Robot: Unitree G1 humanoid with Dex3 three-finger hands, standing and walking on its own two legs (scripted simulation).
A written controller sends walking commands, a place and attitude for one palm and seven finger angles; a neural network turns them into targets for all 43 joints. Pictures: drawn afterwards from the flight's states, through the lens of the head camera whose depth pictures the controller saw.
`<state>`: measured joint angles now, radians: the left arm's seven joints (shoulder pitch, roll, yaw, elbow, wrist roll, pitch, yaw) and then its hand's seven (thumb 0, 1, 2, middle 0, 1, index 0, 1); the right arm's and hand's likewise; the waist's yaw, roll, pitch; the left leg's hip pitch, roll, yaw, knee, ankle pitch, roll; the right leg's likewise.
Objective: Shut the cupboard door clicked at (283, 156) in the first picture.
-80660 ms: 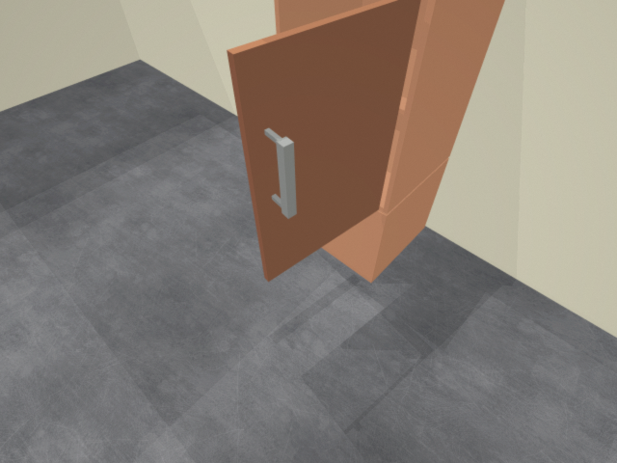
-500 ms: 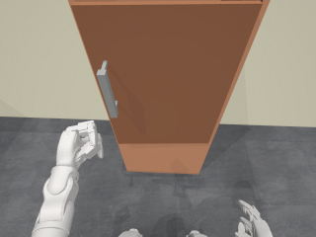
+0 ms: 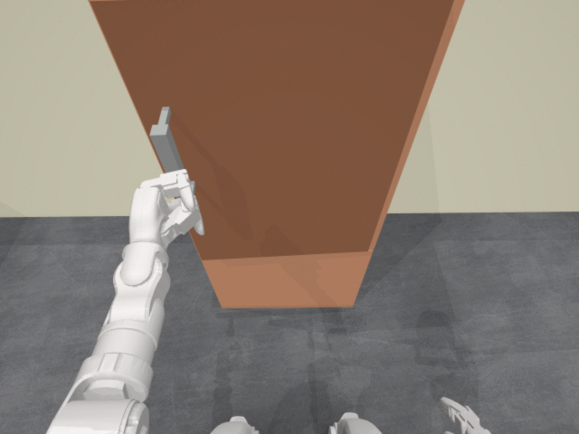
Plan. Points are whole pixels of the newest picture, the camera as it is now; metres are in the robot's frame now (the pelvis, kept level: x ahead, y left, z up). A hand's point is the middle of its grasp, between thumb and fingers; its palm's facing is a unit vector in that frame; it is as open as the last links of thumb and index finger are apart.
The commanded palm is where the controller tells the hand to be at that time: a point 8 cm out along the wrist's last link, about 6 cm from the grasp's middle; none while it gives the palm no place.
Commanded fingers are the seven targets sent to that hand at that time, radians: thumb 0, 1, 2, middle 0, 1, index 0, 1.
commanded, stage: bring the fist close to the handle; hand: left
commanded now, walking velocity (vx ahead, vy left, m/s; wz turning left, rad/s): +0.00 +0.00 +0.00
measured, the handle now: (178, 164) +0.50 +0.19 +0.07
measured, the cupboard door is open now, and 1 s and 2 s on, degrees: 3 0 0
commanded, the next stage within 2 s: push the door shut along its arc in 0.40 s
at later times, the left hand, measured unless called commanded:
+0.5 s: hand (200, 207) +0.41 +0.13 +0.07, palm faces +0.06 -1.00 -0.02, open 3.1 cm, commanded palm +0.38 +0.19 +0.07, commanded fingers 0.00 0.90 0.90 -1.30 -1.50 -1.30 -1.50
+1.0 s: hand (201, 185) +0.45 +0.14 +0.08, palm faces -0.07 -1.00 -0.04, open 3.2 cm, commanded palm +0.45 +0.19 +0.07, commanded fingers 0.00 0.90 0.90 -1.30 -1.50 -1.30 -1.50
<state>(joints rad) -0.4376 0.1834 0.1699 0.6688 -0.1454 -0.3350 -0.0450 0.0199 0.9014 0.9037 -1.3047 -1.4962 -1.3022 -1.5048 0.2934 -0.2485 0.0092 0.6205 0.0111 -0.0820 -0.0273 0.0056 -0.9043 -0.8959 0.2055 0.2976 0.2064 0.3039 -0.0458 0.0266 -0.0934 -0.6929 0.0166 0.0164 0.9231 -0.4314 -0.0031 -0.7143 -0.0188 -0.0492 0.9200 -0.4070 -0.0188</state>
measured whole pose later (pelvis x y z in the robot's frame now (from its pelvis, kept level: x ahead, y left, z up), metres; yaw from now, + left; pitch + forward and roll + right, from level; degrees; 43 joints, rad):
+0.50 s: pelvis -0.01 -0.01 +0.00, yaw +0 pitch +12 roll +0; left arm -0.52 0.20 0.21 0.81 -0.13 -0.41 -0.04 0.02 0.90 0.90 -1.31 -1.50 -1.30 -1.50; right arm 0.30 -0.25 0.00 0.63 0.01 -0.04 -0.02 0.00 -0.91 -0.90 0.20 0.30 0.21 0.30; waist -0.06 0.02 -0.09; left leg -0.70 0.02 0.02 0.91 -0.41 -0.01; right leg -0.73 -0.01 -0.04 0.91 -0.39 -0.03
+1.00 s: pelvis -0.02 +0.00 -0.01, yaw +0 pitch +15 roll +0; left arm -0.80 0.31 0.23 1.09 -0.13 -0.44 -0.20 0.02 0.90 0.90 -1.36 -1.50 -1.32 -1.50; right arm 0.35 -0.27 0.01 0.66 0.01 -0.04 -0.03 0.00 -0.91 -0.90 0.21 0.30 0.21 0.30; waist -0.09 0.03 -0.10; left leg -0.84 0.01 0.00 0.99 -0.43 0.00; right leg -0.85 -0.02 -0.06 0.98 -0.40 -0.02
